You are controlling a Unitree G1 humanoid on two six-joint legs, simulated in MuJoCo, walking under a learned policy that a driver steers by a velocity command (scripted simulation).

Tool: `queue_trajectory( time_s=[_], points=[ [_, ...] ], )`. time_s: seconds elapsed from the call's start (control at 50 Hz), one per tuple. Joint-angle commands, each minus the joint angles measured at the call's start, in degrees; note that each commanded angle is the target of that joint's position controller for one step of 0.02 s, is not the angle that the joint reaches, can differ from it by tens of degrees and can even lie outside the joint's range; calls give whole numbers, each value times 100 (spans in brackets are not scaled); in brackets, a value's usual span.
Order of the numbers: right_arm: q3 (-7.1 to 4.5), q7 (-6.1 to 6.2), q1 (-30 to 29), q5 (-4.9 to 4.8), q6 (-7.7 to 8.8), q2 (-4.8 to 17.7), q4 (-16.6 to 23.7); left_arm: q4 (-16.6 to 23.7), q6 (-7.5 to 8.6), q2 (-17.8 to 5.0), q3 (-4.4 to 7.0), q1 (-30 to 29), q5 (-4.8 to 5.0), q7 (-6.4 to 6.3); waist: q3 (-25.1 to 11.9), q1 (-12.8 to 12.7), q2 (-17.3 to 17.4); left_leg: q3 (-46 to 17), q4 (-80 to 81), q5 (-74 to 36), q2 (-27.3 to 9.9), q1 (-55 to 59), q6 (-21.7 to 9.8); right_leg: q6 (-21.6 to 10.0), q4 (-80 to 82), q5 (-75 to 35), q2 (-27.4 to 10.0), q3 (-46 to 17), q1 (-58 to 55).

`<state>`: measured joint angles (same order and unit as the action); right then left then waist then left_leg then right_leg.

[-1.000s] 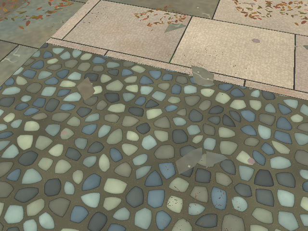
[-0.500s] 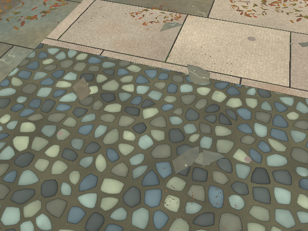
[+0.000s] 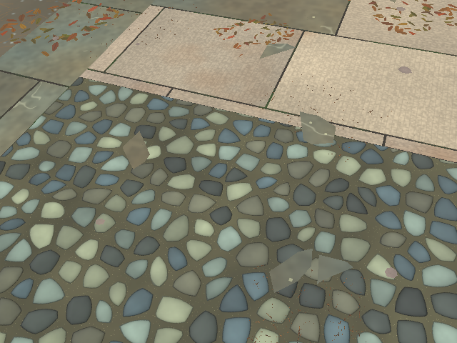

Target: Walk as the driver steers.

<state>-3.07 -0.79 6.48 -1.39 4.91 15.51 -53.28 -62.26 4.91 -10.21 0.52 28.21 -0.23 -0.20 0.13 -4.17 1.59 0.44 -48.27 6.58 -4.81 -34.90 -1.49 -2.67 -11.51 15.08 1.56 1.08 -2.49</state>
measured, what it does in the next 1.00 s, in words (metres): walks ahead: left foot, then right foot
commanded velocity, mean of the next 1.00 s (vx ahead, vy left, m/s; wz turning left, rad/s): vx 0.48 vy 0.00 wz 0.00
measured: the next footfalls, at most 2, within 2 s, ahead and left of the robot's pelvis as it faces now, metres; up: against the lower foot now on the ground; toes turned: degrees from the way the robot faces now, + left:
left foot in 0.20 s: +0.30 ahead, +0.14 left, +0.00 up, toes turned +2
right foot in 0.74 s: +0.62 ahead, -0.09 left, +0.00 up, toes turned -3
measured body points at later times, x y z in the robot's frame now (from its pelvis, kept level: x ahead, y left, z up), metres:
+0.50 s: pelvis +0.29 +0.06 +0.00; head +0.30 +0.06 +0.45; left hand +0.43 +0.32 -0.11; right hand +0.28 -0.20 -0.14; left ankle +0.26 +0.14 -0.75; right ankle +0.42 -0.12 -0.67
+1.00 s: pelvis +0.58 -0.01 +0.00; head +0.60 -0.02 +0.45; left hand +0.61 +0.26 -0.13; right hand +0.70 -0.28 -0.13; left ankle +0.67 +0.17 -0.67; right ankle +0.58 -0.09 -0.75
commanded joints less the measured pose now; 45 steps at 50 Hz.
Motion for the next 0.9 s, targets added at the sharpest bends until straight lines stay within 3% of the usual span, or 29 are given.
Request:
queue_trajectory(
  time_s=[0.02, 0.1, 0.14, 0.16, 0.18, 0.2, 0.22, 0.24, 0.26, 0.28, 0.3, 0.34, 0.36, 0.4, 0.46, 0.52, 0.62, 0.68, 0.7, 0.72, 0.74, 0.76, 0.78, 0.8, 0.82, 0.84, 0.88, 0.9],
  points=[
    [90, -68, -1126, -16, 71, -6, 626, 221, 9, -1055, 182, 228, 11, -97, 780, -73, -705, 237, 1045, -602, 167, -304, 117, -722, 678, -1543, -1251, -716, 487],
    [94, -163, -1513, -50, 93, 163, 852, 170, -4, -1093, 250, 317, 116, -115, 942, 37, -713, 127, 1638, -754, 206, -71, -93, -685, 610, -1927, -1540, -592, 140],
    [16, -196, -1289, -41, 128, 365, 856, 221, -46, -1187, 305, 167, 108, -118, 674, 303, -761, 168, 1783, -520, 339, 400, -276, -566, 143, -3140, -1639, -474, -220],
    [-66, -185, -911, -36, 132, 524, 774, 262, -82, -1266, 337, 79, 82, -116, 331, 539, -879, 288, 1724, -376, 517, 996, -379, -500, -368, -4272, -1631, -393, -311],
    [-198, -150, -56, -50, 117, 729, 521, 308, -135, -1248, 335, -20, 43, -113, -204, 976, -910, 397, 1706, -309, 701, 2057, -527, -380, -1351, -5099, -1456, -223, -169],
    [-325, -93, 972, -57, 82, 975, 233, 410, -157, -1189, 295, -107, -5, -102, -825, 1429, -826, 58, 1627, -245, 410, 3601, -739, -200, -2669, -4650, -1220, -120, 680],
    [-456, -44, 1866, 101, 46, 1548, 62, 544, -81, -534, 113, 466, -63, -31, -1850, 1270, 478, -2359, 1805, 700, -1154, 5875, -1548, 129, -4985, -1997, -394, 36, 2789],
    [-356, -79, 1923, 87, 24, 1280, -16, 455, 88, -276, 31, 569, 83, 11, -2433, 1167, 1276, -4616, 3121, 1672, -1874, 6186, -2002, 197, -6381, 1608, 233, -631, 3757],
    [-231, -103, 1320, 32, 65, 897, 29, 653, 228, -847, 186, -33, 256, 30, -1364, 1088, 911, -4062, 3363, 1933, -1592, 5315, -1639, 35, -6860, 1434, -155, -894, 4342],
    [-158, -102, 766, 42, 95, 642, 159, 823, 293, -1038, 233, -565, 340, 14, -659, 913, 515, -3117, 3458, 1500, -1403, 4334, -1418, -70, -6752, 926, -470, -707, 4389],
    [-98, -135, 348, 95, 139, 473, 210, 856, 289, -1022, 263, -780, 290, -35, -245, 683, 62, -2386, 3629, 756, -1176, 3386, -1286, -71, -6367, 447, -740, -595, 4093],
    [-29, -175, 107, 182, 188, 245, 169, 813, 133, -830, 317, -582, 169, -86, -85, 311, 227, -1542, 3919, 206, -785, 2453, -1137, -56, -5822, 62, -1017, -609, 3381],
    [-27, -175, 185, 164, 197, 247, 105, 806, 64, -703, 311, -514, 156, -93, -30, 250, 252, -1355, 4044, 84, -721, 2240, -1179, -33, -5652, 47, -1049, -562, 3270],
    [-48, -116, 406, 151, 219, 410, -25, 949, -15, -712, 336, -776, 122, -108, 192, 215, 212, -1071, 4260, -144, -689, 2017, -1280, 73, -5251, -217, -1109, -473, 3503],
    [-78, 23, 767, 150, 191, 608, -134, 1270, -3, -805, 367, -1610, 52, -98, 393, 391, 68, -862, 4372, -421, -661, 2275, -1265, 239, -4160, -1176, -1136, -417, 4145],
    [-77, 94, 1083, 104, 146, 692, -193, 1474, 61, -671, 304, -2321, 65, -15, 433, 611, 61, -473, 4365, -640, -457, 2409, -1064, 247, -2871, -2099, -904, -185, 3903],
    [-104, 124, 1742, 26, 24, 771, -448, 1799, 100, -693, 235, -3186, 140, 151, 569, 881, 24, -468, 4048, -717, -782, 3440, -1007, 163, -1979, -2011, -698, -135, 4058],
    [-162, 149, 1749, 27, -88, 866, -480, 1908, 144, -884, 279, -3136, 150, 242, 416, 687, 147, -529, 3539, -1547, -1032, 4051, -866, -52, -1733, -1328, -569, -102, 3826],
    [-179, 150, 1638, 38, -118, 922, -443, 1854, 154, -1019, 338, -2827, 150, 247, 197, 480, 262, -467, 3154, -2452, -996, 4094, -795, -149, -1692, -1122, -405, 32, 3294],
    [-164, 145, 1507, 56, -158, 893, -401, 1649, 157, -1215, 455, -2098, 144, 230, -253, 73, 277, -272, 2288, -3355, -777, 3964, -675, -298, -1592, -1148, -205, 205, 2279],
    [-83, 143, 1494, 115, -168, 720, -304, 1351, 149, -1546, 595, -1011, 113, 184, -1020, -345, 141, -51, 934, -3017, -465, 3185, -499, -559, -1798, -1294, -504, -109, 608],
    [115, 79, 2165, 140, -69, 75, -219, 1174, 114, -2132, 745, -191, -3, 159, -2007, -223, -1057, 268, -1420, -836, 393, 775, -63, -1455, -1676, -546, -2033, -2577, -1895],
    [155, 46, 2154, 85, 84, 51, -307, 1125, 90, -1797, 638, -74, 45, 174, -2414, -258, -1527, -491, -2473, 2541, 849, -214, -37, -1735, -707, -5, -2518, -4363, -2329],
    [-13, 18, 1599, -85, 193, 671, -153, 1183, 101, -1440, 508, -521, 77, 165, -1575, -222, -1188, -761, -2923, 2381, 461, -750, -172, -1397, -590, 192, -2298, -3680, -1688],
    [-29, 30, 1158, -148, 244, 752, -21, 1327, 104, -1258, 447, -1071, 64, 150, -920, -68, -840, -570, -2771, 1850, 137, -777, -235, -1211, -464, -220, -2097, -2832, -779],
    [-50, 68, 934, -77, 235, 690, 2, 1374, 116, -1093, 393, -1450, 25, 170, -467, 103, -463, -453, -2374, 1413, -90, -561, -221, -1117, -242, -749, -1867, -2215, 81],
    [-79, 101, 1104, 13, 79, 460, -59, 1360, 155, -884, 335, -1697, -38, 213, -218, 441, -572, -476, -1841, 976, -339, 112, -177, -991, 120, -1161, -1528, -1547, 967],
    [-66, 107, 1192, 25, 9, 314, -90, 1313, 172, -907, 342, -1646, -22, 221, -175, 506, -566, -432, -1692, 903, -355, 227, -137, -1033, 245, -1315, -1471, -1365, 1147]
  ],
)
Keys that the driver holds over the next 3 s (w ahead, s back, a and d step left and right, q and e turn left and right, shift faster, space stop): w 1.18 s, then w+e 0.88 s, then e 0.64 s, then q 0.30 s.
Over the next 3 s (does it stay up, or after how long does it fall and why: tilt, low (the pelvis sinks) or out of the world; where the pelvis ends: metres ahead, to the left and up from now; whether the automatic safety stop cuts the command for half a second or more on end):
stays up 1.33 -0.15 -0.01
